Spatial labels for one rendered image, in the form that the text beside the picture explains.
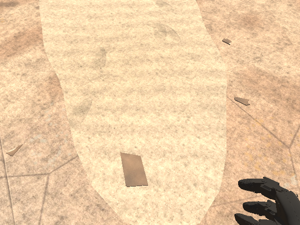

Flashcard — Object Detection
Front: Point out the right robot hand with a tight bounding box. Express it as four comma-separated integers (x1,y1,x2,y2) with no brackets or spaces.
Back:
234,176,300,225

